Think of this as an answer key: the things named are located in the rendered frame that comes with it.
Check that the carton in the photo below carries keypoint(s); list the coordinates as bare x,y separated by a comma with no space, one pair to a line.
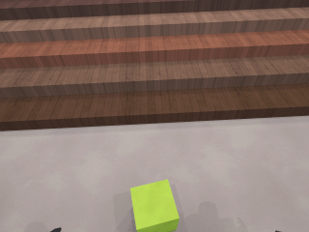
154,207

